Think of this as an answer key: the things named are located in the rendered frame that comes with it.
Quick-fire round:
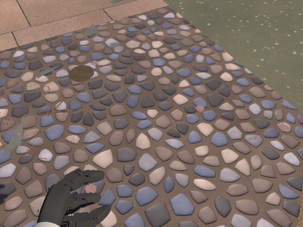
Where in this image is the left robot hand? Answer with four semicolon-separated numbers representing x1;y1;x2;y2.
37;168;112;227

